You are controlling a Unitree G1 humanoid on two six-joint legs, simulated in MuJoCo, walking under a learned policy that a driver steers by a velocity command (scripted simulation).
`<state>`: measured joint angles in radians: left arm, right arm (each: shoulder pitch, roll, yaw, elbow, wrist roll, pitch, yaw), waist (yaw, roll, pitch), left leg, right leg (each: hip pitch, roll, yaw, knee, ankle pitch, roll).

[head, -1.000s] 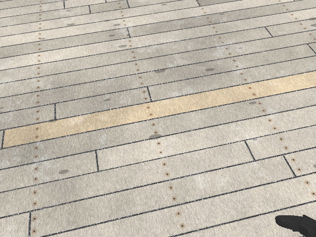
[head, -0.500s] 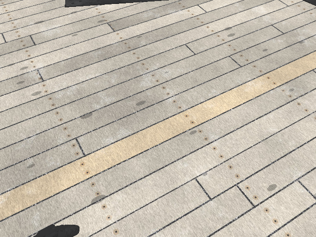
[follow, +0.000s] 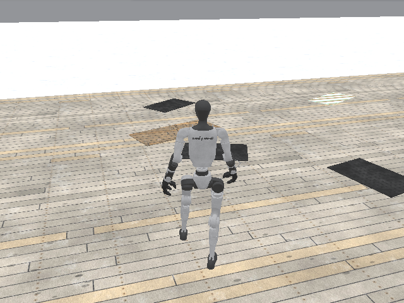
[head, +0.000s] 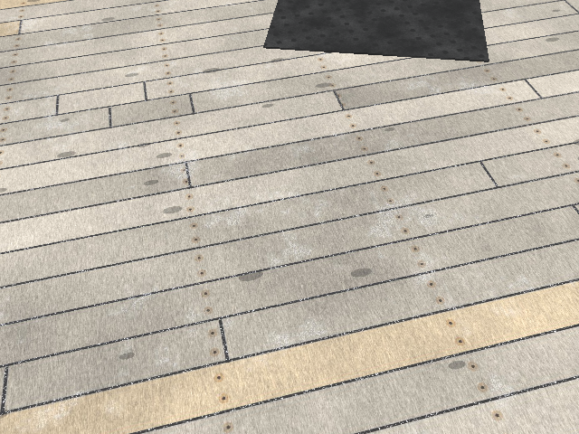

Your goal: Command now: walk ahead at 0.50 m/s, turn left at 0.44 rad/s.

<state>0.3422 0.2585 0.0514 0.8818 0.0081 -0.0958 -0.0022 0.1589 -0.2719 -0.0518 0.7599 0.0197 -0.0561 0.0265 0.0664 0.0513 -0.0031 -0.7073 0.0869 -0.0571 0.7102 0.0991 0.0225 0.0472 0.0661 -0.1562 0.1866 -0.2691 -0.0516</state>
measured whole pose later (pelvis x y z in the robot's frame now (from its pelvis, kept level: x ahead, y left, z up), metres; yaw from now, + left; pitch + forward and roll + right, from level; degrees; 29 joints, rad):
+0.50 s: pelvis +0.29 +0.05 +0.00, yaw +17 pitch +3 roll +0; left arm 0.05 0.29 0.04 0.70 0.01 -0.10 -0.01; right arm 0.33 -0.29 -0.07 0.70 0.02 -0.04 0.00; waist -0.06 -0.03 0.03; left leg -0.16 -0.12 -0.14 0.38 -0.25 0.08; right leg -0.65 -0.07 0.11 0.64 0.01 0.06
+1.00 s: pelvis +0.55 +0.10 +0.00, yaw +24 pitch +2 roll -1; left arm 0.39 0.27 0.05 0.85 -0.02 -0.07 -0.01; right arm 0.10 -0.26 -0.04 0.64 0.01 -0.07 0.02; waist 0.11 0.04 0.02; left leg -0.62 0.08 -0.05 0.63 -0.03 0.00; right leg -0.06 0.04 -0.01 0.28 -0.25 -0.02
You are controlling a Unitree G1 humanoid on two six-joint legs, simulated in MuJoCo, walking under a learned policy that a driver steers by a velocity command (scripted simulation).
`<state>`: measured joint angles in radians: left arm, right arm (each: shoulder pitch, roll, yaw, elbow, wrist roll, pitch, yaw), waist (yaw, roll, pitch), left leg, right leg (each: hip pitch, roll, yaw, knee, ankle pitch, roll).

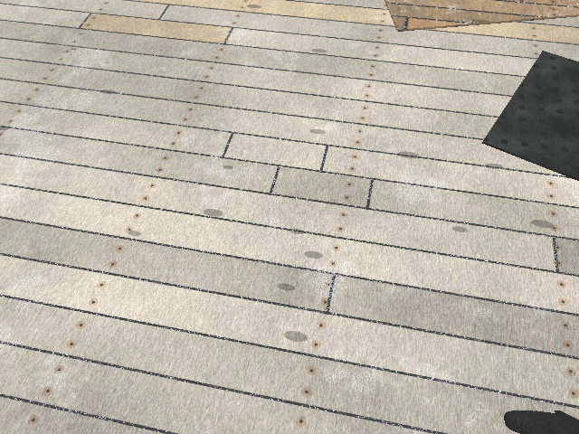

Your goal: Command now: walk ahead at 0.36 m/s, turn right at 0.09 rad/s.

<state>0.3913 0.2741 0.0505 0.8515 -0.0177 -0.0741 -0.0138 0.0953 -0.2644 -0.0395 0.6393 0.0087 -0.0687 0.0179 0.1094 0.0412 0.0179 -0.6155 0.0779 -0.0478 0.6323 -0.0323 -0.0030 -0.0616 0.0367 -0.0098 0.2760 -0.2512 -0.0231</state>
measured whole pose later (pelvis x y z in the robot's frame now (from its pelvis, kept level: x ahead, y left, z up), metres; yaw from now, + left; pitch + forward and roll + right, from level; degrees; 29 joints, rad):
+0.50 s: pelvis +0.12 +0.01 -0.01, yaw -15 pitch +1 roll +2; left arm 0.18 0.31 0.08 0.68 -0.01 0.07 -0.01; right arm 0.13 -0.30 -0.08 0.75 0.01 0.00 -0.02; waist -0.01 0.00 0.03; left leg -0.29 0.09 0.21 0.49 -0.20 -0.01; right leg -0.39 -0.06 -0.04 0.67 -0.26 0.00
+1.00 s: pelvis +0.15 +0.01 -0.01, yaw -32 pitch +2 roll +1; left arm 0.16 0.32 0.07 0.60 -0.01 0.05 0.03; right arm 0.11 -0.29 -0.08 0.76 0.00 -0.02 0.00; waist 0.01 -0.03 0.02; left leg -0.28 -0.03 -0.05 0.50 -0.24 -0.01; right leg -0.36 0.10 0.20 0.56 -0.23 -0.02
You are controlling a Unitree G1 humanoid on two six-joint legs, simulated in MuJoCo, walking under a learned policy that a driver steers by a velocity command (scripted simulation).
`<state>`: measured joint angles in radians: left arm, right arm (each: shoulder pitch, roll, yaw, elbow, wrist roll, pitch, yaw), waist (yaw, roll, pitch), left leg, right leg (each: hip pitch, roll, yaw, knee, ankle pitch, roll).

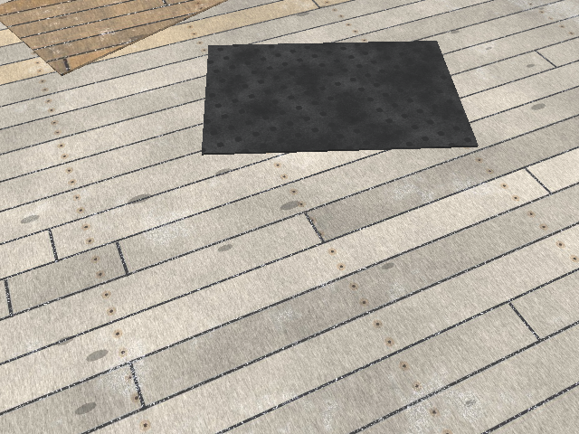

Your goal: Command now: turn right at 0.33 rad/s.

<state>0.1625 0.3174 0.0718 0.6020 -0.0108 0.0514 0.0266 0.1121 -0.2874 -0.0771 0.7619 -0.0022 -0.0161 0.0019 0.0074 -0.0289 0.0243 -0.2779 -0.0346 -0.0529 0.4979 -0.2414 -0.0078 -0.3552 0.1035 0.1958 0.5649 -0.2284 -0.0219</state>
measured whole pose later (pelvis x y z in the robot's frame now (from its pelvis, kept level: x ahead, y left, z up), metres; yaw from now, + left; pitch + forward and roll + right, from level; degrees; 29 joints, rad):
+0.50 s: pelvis -0.01 -0.02 +0.00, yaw -2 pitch -1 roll +0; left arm 0.21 0.23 0.04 0.71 0.02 0.01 0.01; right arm 0.16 -0.26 -0.03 0.85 -0.01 0.00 -0.01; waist -0.02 0.01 0.03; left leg -0.22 0.02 -0.03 0.50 -0.26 -0.04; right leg -0.19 0.01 0.06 0.52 -0.31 0.00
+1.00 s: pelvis -0.01 -0.03 +0.00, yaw -2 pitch -2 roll +0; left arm 0.24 0.23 0.03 0.86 0.01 -0.01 0.02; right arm 0.19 -0.25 -0.04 1.04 0.00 0.01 -0.04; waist -0.02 0.00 0.04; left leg -0.20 0.04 -0.04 0.49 -0.26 -0.05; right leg -0.17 0.03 0.05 0.51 -0.30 -0.01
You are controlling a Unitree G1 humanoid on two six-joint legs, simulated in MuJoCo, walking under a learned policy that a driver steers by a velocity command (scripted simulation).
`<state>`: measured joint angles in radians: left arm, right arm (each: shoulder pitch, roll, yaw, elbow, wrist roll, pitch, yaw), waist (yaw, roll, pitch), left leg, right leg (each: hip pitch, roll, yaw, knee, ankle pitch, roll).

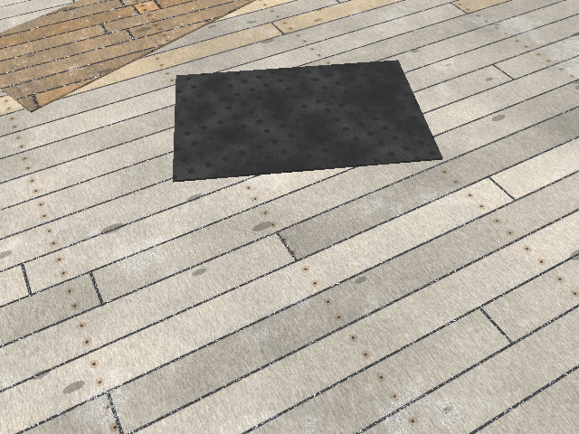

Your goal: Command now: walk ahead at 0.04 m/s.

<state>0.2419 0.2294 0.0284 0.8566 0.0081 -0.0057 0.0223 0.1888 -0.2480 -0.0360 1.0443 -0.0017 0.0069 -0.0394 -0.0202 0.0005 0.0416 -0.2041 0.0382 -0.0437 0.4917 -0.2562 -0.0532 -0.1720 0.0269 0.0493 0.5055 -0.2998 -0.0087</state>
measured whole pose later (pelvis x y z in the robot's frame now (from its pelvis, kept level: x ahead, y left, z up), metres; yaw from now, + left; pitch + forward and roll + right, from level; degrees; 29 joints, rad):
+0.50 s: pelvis +0.13 +0.04 +0.01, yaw +0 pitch +1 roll -1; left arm 0.11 0.28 0.06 0.84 -0.02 -0.08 -0.01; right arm 0.46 -0.20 -0.01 1.08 0.00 -0.08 0.00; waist -0.08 -0.03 0.01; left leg 0.06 -0.03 0.01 0.19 -0.26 0.05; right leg -0.62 -0.09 0.00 0.81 -0.09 -0.01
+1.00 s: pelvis +0.41 -0.01 +0.01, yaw +1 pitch +0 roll -2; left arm 0.33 0.25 0.05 0.98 0.00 -0.10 -0.02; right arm 0.14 -0.28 -0.06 0.88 0.01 -0.08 -0.01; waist 0.05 0.04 0.02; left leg -0.69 0.15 -0.04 0.87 -0.06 0.01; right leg -0.07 0.08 -0.05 0.22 -0.16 -0.07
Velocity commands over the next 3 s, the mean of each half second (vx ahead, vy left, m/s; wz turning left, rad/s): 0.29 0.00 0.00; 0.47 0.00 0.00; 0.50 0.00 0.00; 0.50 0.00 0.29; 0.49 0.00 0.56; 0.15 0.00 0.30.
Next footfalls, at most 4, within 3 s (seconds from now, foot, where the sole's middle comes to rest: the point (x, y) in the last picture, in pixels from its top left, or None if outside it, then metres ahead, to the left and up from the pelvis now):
0.70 right None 0.43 -0.10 -0.77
1.22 left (239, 348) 0.73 0.15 -0.77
1.76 right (324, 250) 1.04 -0.09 -0.77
2.30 left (221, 198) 1.26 0.22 -0.77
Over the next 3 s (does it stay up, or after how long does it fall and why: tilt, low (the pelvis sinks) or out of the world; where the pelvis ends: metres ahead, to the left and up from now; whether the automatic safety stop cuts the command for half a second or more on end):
stays up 1.39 0.19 0.00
